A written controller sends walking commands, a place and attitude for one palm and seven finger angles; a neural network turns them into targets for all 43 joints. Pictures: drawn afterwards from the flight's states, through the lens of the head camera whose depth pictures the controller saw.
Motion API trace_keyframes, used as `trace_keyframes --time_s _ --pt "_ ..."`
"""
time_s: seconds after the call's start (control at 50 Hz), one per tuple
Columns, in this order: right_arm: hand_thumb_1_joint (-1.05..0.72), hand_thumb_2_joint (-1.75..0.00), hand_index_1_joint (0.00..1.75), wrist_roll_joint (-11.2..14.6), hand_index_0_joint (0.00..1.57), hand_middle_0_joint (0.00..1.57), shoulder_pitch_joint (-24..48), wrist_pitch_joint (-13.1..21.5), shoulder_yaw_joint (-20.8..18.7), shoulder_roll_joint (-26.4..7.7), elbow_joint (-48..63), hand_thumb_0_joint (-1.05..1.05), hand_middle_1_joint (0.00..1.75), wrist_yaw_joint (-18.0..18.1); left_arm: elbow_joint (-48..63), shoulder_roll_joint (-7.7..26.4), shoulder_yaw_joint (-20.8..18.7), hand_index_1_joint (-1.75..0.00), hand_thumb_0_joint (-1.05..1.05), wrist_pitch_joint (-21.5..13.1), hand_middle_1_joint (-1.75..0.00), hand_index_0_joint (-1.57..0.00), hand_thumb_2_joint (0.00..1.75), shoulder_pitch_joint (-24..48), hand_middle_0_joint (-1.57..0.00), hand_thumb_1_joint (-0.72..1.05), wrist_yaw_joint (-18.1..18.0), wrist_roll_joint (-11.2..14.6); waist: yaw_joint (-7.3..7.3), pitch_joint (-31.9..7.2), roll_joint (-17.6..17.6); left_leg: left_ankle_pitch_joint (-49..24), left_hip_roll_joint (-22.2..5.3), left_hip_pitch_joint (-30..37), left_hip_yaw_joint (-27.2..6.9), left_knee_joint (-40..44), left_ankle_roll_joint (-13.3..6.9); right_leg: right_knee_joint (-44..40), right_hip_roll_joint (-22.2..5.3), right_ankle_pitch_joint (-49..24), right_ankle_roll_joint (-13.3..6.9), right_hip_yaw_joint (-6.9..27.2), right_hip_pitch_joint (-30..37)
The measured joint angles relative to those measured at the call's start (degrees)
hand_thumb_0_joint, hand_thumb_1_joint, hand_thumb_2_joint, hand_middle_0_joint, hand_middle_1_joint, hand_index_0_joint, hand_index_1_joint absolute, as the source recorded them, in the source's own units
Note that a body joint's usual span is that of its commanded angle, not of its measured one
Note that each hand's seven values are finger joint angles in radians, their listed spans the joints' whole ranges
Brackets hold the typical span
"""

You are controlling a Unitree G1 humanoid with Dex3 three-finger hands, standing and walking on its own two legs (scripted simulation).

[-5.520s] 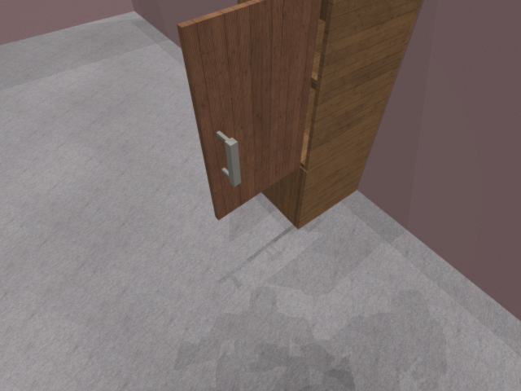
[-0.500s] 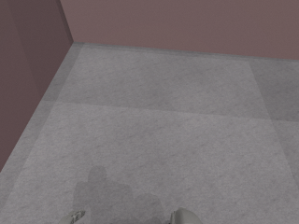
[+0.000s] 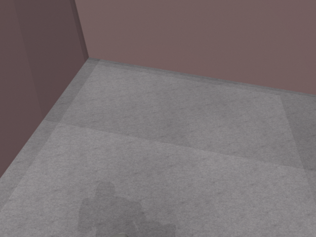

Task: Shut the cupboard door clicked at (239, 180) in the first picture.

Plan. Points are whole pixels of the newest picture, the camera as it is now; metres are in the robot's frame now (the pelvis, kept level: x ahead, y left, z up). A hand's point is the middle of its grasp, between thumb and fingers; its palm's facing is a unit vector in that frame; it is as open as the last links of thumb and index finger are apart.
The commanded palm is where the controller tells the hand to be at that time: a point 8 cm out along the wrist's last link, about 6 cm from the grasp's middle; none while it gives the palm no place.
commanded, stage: walk to a spot facing it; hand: left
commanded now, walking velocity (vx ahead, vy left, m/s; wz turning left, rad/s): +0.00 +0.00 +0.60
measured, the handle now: out of the picture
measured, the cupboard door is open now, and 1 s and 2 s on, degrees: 94 94 94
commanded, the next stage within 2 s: none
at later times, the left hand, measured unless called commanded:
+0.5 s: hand out of the picture +0.04 +0.14 -0.15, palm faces +0.31 -0.92 -0.25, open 7.4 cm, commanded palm none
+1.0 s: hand out of the picture +0.04 +0.10 -0.14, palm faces +0.57 -0.77 -0.29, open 7.4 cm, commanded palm none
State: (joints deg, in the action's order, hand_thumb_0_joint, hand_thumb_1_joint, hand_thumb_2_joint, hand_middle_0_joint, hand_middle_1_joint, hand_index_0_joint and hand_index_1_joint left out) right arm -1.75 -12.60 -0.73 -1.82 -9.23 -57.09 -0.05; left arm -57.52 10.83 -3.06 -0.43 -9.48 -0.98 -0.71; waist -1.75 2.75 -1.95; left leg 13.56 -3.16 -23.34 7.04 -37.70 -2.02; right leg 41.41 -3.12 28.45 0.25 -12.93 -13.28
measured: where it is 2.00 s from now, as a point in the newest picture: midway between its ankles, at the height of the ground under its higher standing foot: outside the picture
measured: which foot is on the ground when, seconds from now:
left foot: down 0.00-0.26, up 0.28-0.54, down 0.56-0.84, up 0.86-1.00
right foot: up 0.00-0.24, down 0.26-0.56, up 0.58-0.82, down 0.84-1.00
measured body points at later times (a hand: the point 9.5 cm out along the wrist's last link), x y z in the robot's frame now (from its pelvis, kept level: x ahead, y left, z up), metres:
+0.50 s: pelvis +0.05 -0.07 +0.02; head +0.10 -0.05 +0.46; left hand +0.03 +0.19 -0.13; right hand +0.24 -0.30 -0.12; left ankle +0.02 +0.06 -0.69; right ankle +0.04 -0.19 -0.72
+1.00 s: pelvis +0.09 -0.11 +0.02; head +0.15 -0.09 +0.46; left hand +0.01 +0.14 -0.11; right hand +0.32 -0.27 -0.14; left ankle +0.00 -0.01 -0.65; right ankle +0.15 -0.20 -0.72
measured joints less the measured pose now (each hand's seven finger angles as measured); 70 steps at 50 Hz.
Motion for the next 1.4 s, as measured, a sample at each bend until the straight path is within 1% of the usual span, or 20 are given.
trace_keyframes --time_s 0.06,0.1,0.2,0.26,0.32,0.38,0.5,0.56,0.62,0.68,0.74,0.82,0.86,0.92,0.98,1.12,1.18,1.22,1.28,1.4 --pt "-0.91 -0.90 0.30 -0.2 0.20 0.20 1.6 0.2 0.1 -0.1 1.6 0.01 0.30 0.6 -0.1 1.0 -0.4 -0.30 0.00 1.9 -0.30 -0.20 0.89 0.5 -0.20 0.93 0.0 -0.3 0.17 0.3 -0.2 1.8 1.2 -0.6 -1.2 -0.1 -0.2 15.4 0.6 3.8 2.0 6.7 -7.3" --pt "-0.91 -0.89 0.30 -0.1 0.20 0.20 2.2 0.3 0.0 -0.6 2.3 0.01 0.30 0.9 0.4 1.3 -0.7 -0.30 0.00 2.3 -0.30 -0.20 0.89 1.0 -0.20 0.93 0.2 -0.3 0.59 0.7 0.4 0.6 1.6 -0.1 -2.4 1.8 0.4 18.8 0.5 2.3 2.8 9.2 -10.2" --pt "-0.91 -0.89 0.30 -0.1 0.20 0.20 3.4 -0.8 -0.8 -2.7 3.2 0.01 0.30 0.5 2.9 1.7 -0.8 -0.30 0.01 2.4 -0.30 -0.20 0.89 1.6 -0.19 0.92 0.4 -0.3 1.02 1.2 3.1 -1.4 1.2 1.0 -6.3 5.2 1.8 7.7 0.4 -0.3 3.3 11.3 -9.6" --pt "-0.90 -0.89 0.30 0.4 0.20 0.20 3.1 -2.0 -1.7 -3.8 3.9 0.01 0.30 0.1 4.9 2.5 -0.7 -0.30 0.01 1.5 -0.30 -0.20 0.89 0.8 -0.20 0.92 0.6 -0.5 1.10 0.4 3.3 -0.6 1.9 -0.1 -8.9 3.6 3.3 -6.7 -0.1 -6.1 2.6 11.2 -4.6" --pt "-0.91 -0.89 0.30 0.6 0.20 0.20 3.8 -3.4 -2.9 -5.5 3.9 0.01 0.30 -0.4 5.5 2.2 -0.4 -0.30 0.01 0.9 -0.30 -0.20 0.89 0.1 -0.20 0.91 0.2 -1.1 1.43 1.0 3.4 11.7 2.7 -3.9 -8.7 -9.6 3.9 -5.9 -1.3 -9.4 1.1 9.1 -4.0" --pt "-0.91 -0.89 0.30 0.7 0.20 0.20 4.6 -4.1 -3.5 -6.7 3.7 0.01 0.30 -0.8 5.5 1.6 0.1 -0.30 0.01 0.8 -0.30 -0.20 0.89 -1.3 -0.20 0.91 0.0 -1.3 1.33 1.4 2.5 14.0 2.5 -6.2 -5.8 -21.4 4.8 -7.6 -2.8 -8.7 0.7 6.7 -1.4" --pt "-0.91 -0.90 0.30 1.1 0.19 0.20 6.6 -3.5 -2.6 -6.5 5.3 0.01 0.30 -1.4 5.0 1.7 0.6 -0.30 0.01 0.5 -0.30 -0.20 0.89 -3.3 -0.20 0.91 0.3 -1.4 1.90 2.7 -1.0 11.5 2.2 0.2 -1.1 -7.2 5.1 -9.3 -5.7 -8.1 1.1 2.7 1.0" --pt "-0.91 -0.90 0.30 0.8 0.19 0.20 7.1 -2.5 -1.8 -7.0 6.8 0.01 0.30 -1.7 4.9 1.9 0.5 -0.30 0.01 0.8 -0.30 -0.20 0.89 -4.6 -0.20 0.91 0.7 -0.7 1.98 2.4 -0.5 0.8 1.9 5.4 -0.9 4.8 2.9 -3.2 -6.2 -5.0 2.0 0.4 -1.1" --pt "-0.91 -0.90 0.30 0.6 0.20 0.20 7.5 -1.2 -1.5 -5.9 7.4 0.01 0.30 -1.1 4.4 3.4 0.2 -0.30 0.01 2.9 -0.30 -0.20 0.89 -3.0 -0.20 0.91 0.4 -0.6 1.89 3.4 -1.5 3.8 2.5 3.3 -2.9 1.1 1.2 13.6 -4.9 3.6 3.8 5.9 -8.3" --pt "-0.91 -0.90 0.30 0.4 0.20 0.20 6.5 -1.1 -0.9 -4.9 7.3 0.01 0.30 -0.3 4.5 4.0 -0.4 -0.30 0.01 3.8 -0.30 -0.20 0.89 -0.6 -0.20 0.91 0.3 -0.5 1.99 3.8 -0.8 3.5 2.4 3.5 -5.6 2.4 2.1 20.7 -2.5 2.3 4.3 9.4 -12.9" --pt "-0.91 -0.89 0.30 0.2 0.20 0.20 5.6 -1.7 -0.7 -4.5 6.5 0.01 0.30 -0.2 5.8 3.9 -0.6 -0.30 0.01 3.5 -0.30 -0.20 0.89 0.9 -0.20 0.91 0.7 -0.4 2.04 3.9 0.7 1.9 2.1 4.1 -8.2 4.5 3.1 16.2 -1.3 0.1 4.1 10.8 -13.4" --pt "-0.90 -0.89 0.30 0.2 0.20 0.20 4.5 -2.8 -1.2 -4.4 5.7 0.01 0.30 -0.4 7.8 3.5 -0.5 -0.30 0.01 2.3 -0.30 -0.20 0.89 1.5 -0.20 0.91 1.0 -0.3 1.61 3.4 2.9 2.1 1.9 3.2 -11.8 3.6 4.8 0.9 0.3 -5.4 3.6 10.8 -8.3" --pt "-0.90 -0.89 0.30 0.7 0.20 0.20 4.2 -3.5 -1.8 -4.6 5.5 0.01 0.30 -0.6 8.7 3.4 -0.5 -0.30 0.01 1.2 -0.30 -0.20 0.89 0.9 -0.20 0.91 0.8 -0.8 1.78 2.8 3.1 7.4 2.7 0.6 -12.4 -1.9 4.6 -4.5 0.0 -7.9 1.7 10.5 -6.5" --pt "-0.90 -0.89 0.30 0.7 0.20 0.20 5.0 -4.3 -2.8 -5.6 4.9 0.01 0.30 -0.8 8.6 1.8 0.2 -0.30 0.01 0.9 -0.30 -0.20 0.89 0.5 -0.20 0.91 0.2 -1.0 1.19 4.0 4.0 14.8 3.6 -4.4 -10.3 -19.3 4.2 -4.0 -1.2 -8.5 -0.4 8.1 -5.1" --pt "-0.91 -0.89 0.30 0.8 0.20 0.20 5.4 -4.5 -2.9 -5.6 4.6 0.01 0.30 -1.2 8.1 0.8 0.6 -0.30 0.01 1.1 -0.30 -0.20 0.89 -0.8 -0.20 0.91 -0.2 -1.1 0.73 4.0 2.9 13.9 2.9 -5.4 -6.6 -24.8 5.0 -7.6 -2.5 -9.8 -0.7 6.2 -2.5" --pt "-0.91 -0.90 0.30 1.2 0.19 0.20 6.5 -3.8 -1.9 -4.6 5.0 0.01 0.30 -1.7 6.6 0.4 0.9 -0.30 0.01 0.6 -0.30 -0.21 0.89 -2.6 -0.20 0.91 0.2 -1.2 1.60 4.0 -0.4 11.5 2.4 2.3 -1.5 -5.7 5.0 -9.6 -4.9 -9.5 -0.1 1.2 -0.2" --pt "-0.91 -0.90 0.30 1.0 0.20 0.20 6.4 -2.6 -1.5 -5.1 6.3 0.01 0.30 -1.8 6.3 0.8 0.4 -0.30 0.01 1.1 -0.30 -0.21 0.89 -3.8 -0.20 0.91 0.6 -0.6 1.67 2.9 0.0 2.0 1.9 6.6 -1.9 5.2 2.5 -3.1 -5.4 -6.2 1.2 -0.8 -2.7" --pt "-0.91 -0.90 0.30 0.7 0.20 0.20 6.7 -1.8 -1.5 -4.4 6.4 0.01 0.30 -1.4 5.6 2.2 0.0 -0.30 0.01 2.5 -0.30 -0.21 0.89 -2.8 -0.20 0.91 0.5 -0.5 1.83 3.5 -1.5 4.1 2.9 5.1 -2.8 2.3 1.0 7.6 -5.3 0.7 2.8 3.7 -7.3" --pt "-0.91 -0.90 0.30 0.4 0.20 0.20 6.0 -1.3 -1.0 -3.6 6.4 0.01 0.30 -0.4 4.5 3.5 -0.8 -0.30 0.01 3.8 -0.30 -0.20 0.89 -0.9 -0.20 0.91 0.3 -0.6 2.00 3.7 -1.8 4.9 3.2 5.1 -4.9 2.8 1.4 19.0 -3.2 1.2 4.0 8.8 -12.8" --pt "-0.90 -0.89 0.30 0.2 0.20 0.20 4.2 -1.7 -0.9 -3.6 5.2 0.01 0.30 0.0 6.1 4.0 -0.9 -0.30 0.01 3.4 -0.30 -0.20 0.89 1.2 -0.20 0.91 0.7 -0.3 1.87 3.5 1.0 2.3 2.5 6.7 -9.2 6.9 3.1 12.0 -1.1 -1.9 4.2 11.5 -12.8"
